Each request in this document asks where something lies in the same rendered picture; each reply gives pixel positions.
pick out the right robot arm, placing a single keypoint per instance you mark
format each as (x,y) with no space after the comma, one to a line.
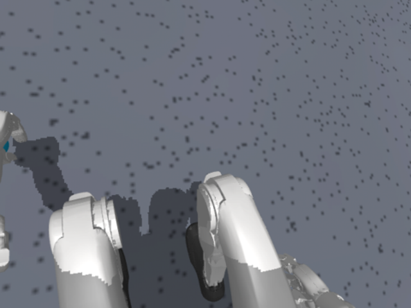
(332,300)

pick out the right robot hand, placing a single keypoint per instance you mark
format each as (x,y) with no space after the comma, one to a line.
(307,285)

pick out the left robot foot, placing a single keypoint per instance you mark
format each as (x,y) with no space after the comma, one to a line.
(125,278)

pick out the ball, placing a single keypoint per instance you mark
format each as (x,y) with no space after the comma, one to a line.
(6,146)

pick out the right robot foot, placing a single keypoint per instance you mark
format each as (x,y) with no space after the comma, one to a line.
(195,251)

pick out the left robot hand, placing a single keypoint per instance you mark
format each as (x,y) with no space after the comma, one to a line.
(10,125)

